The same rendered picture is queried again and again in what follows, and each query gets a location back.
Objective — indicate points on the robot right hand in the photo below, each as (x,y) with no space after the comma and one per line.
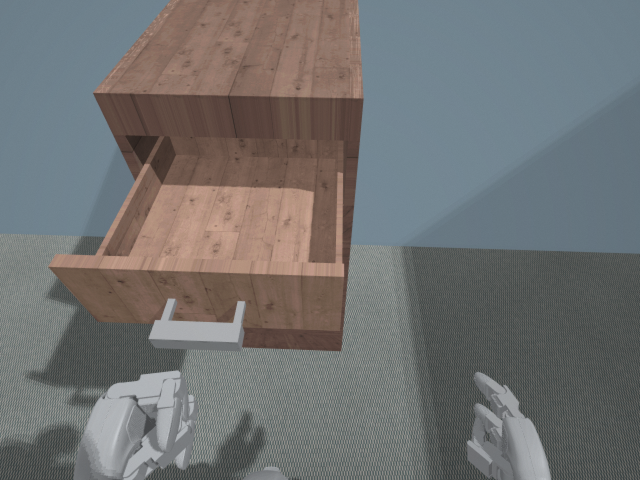
(513,438)

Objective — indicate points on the cabinet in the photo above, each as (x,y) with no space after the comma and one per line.
(265,69)

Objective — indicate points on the robot left hand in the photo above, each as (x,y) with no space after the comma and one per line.
(153,411)

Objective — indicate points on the handle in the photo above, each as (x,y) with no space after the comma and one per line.
(193,335)

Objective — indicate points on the drawer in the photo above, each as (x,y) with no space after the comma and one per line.
(213,221)

